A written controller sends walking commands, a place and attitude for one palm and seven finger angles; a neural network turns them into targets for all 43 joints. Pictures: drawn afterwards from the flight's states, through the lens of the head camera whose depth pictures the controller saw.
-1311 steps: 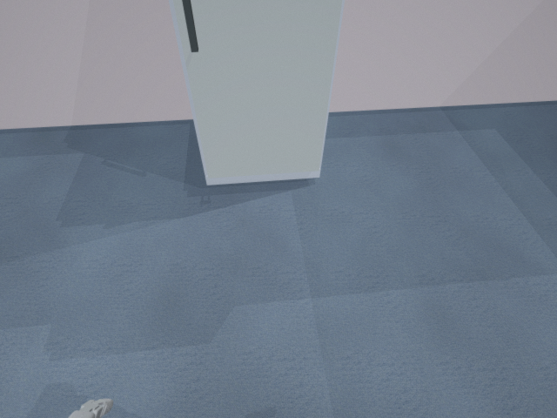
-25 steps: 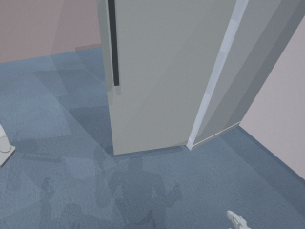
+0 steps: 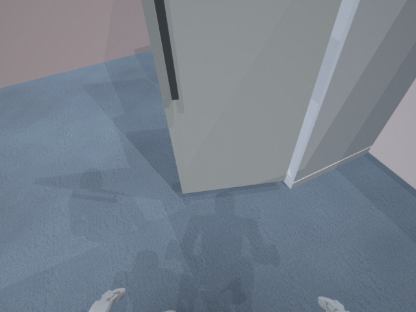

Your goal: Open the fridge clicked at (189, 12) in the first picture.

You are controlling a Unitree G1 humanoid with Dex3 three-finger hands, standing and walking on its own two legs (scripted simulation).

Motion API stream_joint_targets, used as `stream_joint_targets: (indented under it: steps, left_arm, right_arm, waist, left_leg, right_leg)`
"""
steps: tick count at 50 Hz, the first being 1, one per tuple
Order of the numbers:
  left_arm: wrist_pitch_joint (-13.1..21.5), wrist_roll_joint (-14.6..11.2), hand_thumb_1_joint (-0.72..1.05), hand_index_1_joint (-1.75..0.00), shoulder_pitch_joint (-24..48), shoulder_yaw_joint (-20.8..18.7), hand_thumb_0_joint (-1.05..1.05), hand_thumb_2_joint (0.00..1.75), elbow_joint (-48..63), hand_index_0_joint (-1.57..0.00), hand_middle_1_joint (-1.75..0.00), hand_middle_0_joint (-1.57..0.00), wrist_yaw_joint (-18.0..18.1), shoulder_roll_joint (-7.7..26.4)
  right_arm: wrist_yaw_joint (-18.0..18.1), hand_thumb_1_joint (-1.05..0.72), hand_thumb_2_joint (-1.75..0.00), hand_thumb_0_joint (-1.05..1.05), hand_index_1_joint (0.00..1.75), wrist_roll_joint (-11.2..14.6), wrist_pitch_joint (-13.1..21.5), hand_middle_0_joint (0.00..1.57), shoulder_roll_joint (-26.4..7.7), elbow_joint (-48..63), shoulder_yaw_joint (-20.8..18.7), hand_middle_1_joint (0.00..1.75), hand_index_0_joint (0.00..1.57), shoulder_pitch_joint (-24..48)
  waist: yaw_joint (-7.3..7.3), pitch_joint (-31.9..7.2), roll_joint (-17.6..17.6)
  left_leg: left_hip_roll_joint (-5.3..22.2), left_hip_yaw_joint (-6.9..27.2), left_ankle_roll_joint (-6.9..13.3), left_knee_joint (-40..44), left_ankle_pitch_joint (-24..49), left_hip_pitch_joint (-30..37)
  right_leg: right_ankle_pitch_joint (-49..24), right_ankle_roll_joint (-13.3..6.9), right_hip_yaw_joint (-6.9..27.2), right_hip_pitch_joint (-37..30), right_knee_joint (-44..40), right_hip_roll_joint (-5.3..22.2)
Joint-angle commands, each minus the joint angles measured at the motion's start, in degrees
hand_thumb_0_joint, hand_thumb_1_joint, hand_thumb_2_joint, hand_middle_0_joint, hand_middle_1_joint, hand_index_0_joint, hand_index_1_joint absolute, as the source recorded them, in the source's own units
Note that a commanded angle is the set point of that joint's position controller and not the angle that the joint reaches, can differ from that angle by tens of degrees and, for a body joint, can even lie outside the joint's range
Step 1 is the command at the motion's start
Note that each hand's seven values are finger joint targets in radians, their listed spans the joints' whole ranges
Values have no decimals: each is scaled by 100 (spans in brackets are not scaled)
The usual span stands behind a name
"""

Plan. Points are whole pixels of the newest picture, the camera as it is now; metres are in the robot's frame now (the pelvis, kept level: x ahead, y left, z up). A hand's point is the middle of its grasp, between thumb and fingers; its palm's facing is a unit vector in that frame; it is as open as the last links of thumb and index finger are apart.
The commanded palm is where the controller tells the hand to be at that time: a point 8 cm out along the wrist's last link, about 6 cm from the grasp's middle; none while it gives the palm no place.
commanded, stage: let the arm hang, fingers relaxed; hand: left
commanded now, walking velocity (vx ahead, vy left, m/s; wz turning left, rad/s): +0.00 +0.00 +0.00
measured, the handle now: (163, 25) +0.76 +0.12 +0.21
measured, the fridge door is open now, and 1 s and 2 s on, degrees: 71 71 71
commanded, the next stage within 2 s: look to check the result in 0.86 s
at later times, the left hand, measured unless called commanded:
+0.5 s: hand out of the picture +0.04 +0.23 -0.13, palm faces +0.01 -0.96 -0.26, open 7.3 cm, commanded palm none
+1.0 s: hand out of the picture +0.08 +0.26 -0.13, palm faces -0.02 -0.95 -0.30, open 7.4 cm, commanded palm none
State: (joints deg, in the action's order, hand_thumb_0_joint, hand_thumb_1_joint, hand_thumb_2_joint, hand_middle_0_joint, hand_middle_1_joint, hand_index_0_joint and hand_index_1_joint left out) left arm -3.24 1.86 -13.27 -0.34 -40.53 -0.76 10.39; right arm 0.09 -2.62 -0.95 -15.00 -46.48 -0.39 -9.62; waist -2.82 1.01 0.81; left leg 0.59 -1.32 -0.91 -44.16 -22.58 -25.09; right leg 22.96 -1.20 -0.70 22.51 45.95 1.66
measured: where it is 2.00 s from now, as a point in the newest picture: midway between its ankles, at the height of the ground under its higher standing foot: outside the picture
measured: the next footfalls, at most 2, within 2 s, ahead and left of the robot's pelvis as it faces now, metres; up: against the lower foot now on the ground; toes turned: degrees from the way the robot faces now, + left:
left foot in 0.16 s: +0.03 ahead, +0.11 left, +0.00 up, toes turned +2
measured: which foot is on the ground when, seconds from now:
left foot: up 0.00-0.14, down 0.16-1.00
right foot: down 0.00-1.00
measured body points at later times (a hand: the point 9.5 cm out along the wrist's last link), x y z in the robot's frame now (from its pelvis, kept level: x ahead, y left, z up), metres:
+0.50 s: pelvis +0.00 +0.01 +0.04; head +0.01 +0.01 +0.49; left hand +0.04 +0.28 -0.11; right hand +0.04 -0.23 -0.12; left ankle -0.01 +0.11 -0.71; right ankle +0.01 -0.10 -0.71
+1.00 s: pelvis +0.01 +0.02 +0.04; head +0.02 +0.03 +0.49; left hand +0.08 +0.31 -0.10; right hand +0.07 -0.26 -0.10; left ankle -0.01 +0.11 -0.71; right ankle +0.01 -0.10 -0.71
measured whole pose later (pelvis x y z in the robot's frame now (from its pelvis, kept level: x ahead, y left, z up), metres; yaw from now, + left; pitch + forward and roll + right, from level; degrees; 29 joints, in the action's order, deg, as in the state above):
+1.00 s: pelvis +0.01 +0.02 +0.04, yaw +0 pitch -1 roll +0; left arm 0.9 0.9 -6.5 -0.6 -65.4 0.1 17.4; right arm 0.5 -1.3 0.7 -17.2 -65.5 -0.1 -7.8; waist -0.3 2.4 -0.4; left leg -2.0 -3.1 2.6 -18.1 -11.3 -6.1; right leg 9.9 0.2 -1.2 8.2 19.0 0.8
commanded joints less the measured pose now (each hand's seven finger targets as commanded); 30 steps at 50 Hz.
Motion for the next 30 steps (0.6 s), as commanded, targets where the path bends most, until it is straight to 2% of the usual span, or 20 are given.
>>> stream_joint_targets:
  steps: [1,2,3,4,5,6,7,8,9,10,11,13,15,21,23,26,30]
  left_arm:
    - [476,3,90,-30,135,-304,0,90,-287,-20,-30,-20,132,1258]
    - [495,-4,90,-30,173,-311,0,90,-504,-20,-30,-20,157,1164]
    - [514,50,90,-30,137,-477,0,90,-537,-20,-30,-20,203,956]
    - [510,31,90,-30,167,-468,0,90,-667,-20,-30,-20,231,1045]
    - [505,-16,90,-30,169,-444,0,90,-814,-20,-30,-20,238,1032]
    - [500,-71,90,-30,166,-391,0,90,-975,-20,-30,-20,232,991]
    - [502,-108,90,-30,98,-335,0,90,-1111,-20,-30,-20,215,901]
    - [473,-114,90,-30,15,-279,0,90,-1225,-20,-30,-20,212,799]
    - [448,-91,90,-30,34,-242,0,90,-1356,-20,-30,-20,215,776]
    - [415,-100,90,-30,189,-222,0,90,-1496,-20,-30,-20,208,857]
    - [402,-119,90,-30,251,-205,0,90,-1588,-20,-30,-20,197,901]
    - [408,-122,90,-30,238,-179,0,90,-1811,-20,-30,-20,178,976]
    - [435,-116,90,-30,247,-172,0,90,-1970,-20,-30,-20,170,1054]
    - [468,-114,90,-30,410,-168,0,90,-2198,-20,-30,-20,171,1177]
    - [475,-111,90,-30,435,-175,0,90,-2227,-20,-30,-20,170,1219]
    - [464,-105,90,-30,509,-174,0,90,-2235,-20,-30,-20,167,1265]
    - [481,-96,90,-30,575,-194,0,90,-2210,-20,-30,-20,160,1358]
  right_arm:
    - [77,-90,-90,0,30,92,-22,20,-373,-20,-225,30,20,0]
    - [93,-90,-90,0,30,119,-14,20,-273,-175,-214,30,20,-86]
    - [115,-90,-90,0,30,81,-2,20,-184,-221,-258,30,20,-149]
    - [113,-90,-90,0,30,106,10,20,-213,-332,-255,30,20,-269]
    - [119,-90,-90,0,30,123,35,20,-124,-491,-230,30,20,-432]
    - [128,-90,-90,0,30,126,70,20,-126,-640,-214,30,20,-505]
    - [155,-90,-90,0,30,108,133,20,-295,-738,-213,30,20,-446]
    - [184,-90,-90,0,30,86,144,20,-422,-792,-202,30,20,-268]
    - [204,-90,-90,0,30,104,127,20,-421,-848,-197,30,20,-148]
    - [198,-90,-90,0,30,119,116,20,-332,-972,-164,30,20,-165]
    - [195,-90,-90,0,30,118,106,20,-330,-1067,-138,30,20,-190]
    - [188,-90,-90,0,30,123,113,20,-414,-1205,-132,30,20,-179]
    - [175,-90,-90,0,30,131,129,20,-467,-1316,-139,30,20,-219]
    - [159,-90,-90,0,30,128,174,20,-605,-1542,-138,30,20,-198]
    - [156,-90,-90,0,30,130,191,20,-657,-1567,-140,30,20,-148]
    - [141,-90,-90,0,30,123,189,20,-707,-1595,-136,30,20,-109]
    - [132,-90,-90,0,30,126,227,20,-817,-1605,-141,30,20,-2]
  waist:
    - [141,-139,-570]
    - [123,-296,-344]
    - [132,-454,-240]
    - [124,-583,-220]
    - [105,-701,-240]
    - [102,-706,-133]
    - [187,-764,138]
    - [307,-776,254]
    - [316,-703,199]
    - [247,-576,447]
    - [261,-435,509]
    - [291,-294,311]
    - [283,-264,22]
    - [268,-54,-36]
    - [275,-26,-151]
    - [276,137,-63]
    - [289,21,-71]
  left_leg:
    - [-12,240,58,-964,-322,-92]
    - [6,194,44,-775,-318,76]
    - [57,162,58,-249,-361,193]
    - [82,132,70,418,-106,481]
    - [57,111,84,1230,414,876]
    - [90,166,132,1864,1257,1399]
    - [453,515,287,2039,2284,1779]
    - [751,639,393,1968,2563,1840]
    - [743,591,363,1904,2422,1748]
    - [655,577,327,2090,2192,1588]
    - [669,594,316,2283,1932,1411]
    - [632,590,304,2501,1458,1286]
    - [579,539,292,2559,1342,1376]
    - [591,532,285,2737,1391,1465]
    - [596,537,291,2773,1453,1508]
    - [596,555,289,2884,1224,1406]
    - [614,566,295,2915,1374,1459]
  right_leg:
    - [-2467,-866,2019,-735,-2684,1339]
    - [-3014,-932,1732,-991,-2555,1249]
    - [-3507,-969,1510,-1297,-2369,1244]
    - [-3809,-899,1249,-1522,-2182,1164]
    - [-3768,-750,1049,-1628,-2056,1039]
    - [-3422,-527,891,-1440,-2008,902]
    - [-3038,-274,658,-1240,-1968,578]
    - [-2522,-124,510,-1190,-2198,413]
    - [-2350,-77,494,-1239,-2383,374]
    - [-2235,-81,417,-1349,-2402,404]
    - [-2041,-87,397,-1458,-2441,374]
    - [-1720,-105,415,-1555,-2648,378]
    - [-1601,-123,464,-1549,-2822,420]
    - [-1499,-127,450,-1433,-2904,451]
    - [-1540,-122,446,-1408,-2895,461]
    - [-1321,-112,467,-1328,-2919,452]
    - [-1471,-108,451,-1420,-2873,468]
